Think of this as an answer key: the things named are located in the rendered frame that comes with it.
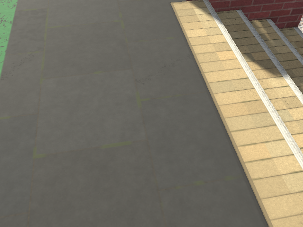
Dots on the stairs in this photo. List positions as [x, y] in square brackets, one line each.
[275, 56]

